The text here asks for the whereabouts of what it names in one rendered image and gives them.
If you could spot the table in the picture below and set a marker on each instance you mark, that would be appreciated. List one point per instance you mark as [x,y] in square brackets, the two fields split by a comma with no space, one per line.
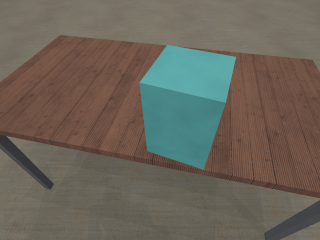
[84,94]

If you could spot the carton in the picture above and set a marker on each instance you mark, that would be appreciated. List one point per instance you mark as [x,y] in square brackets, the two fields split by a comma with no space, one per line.
[183,96]

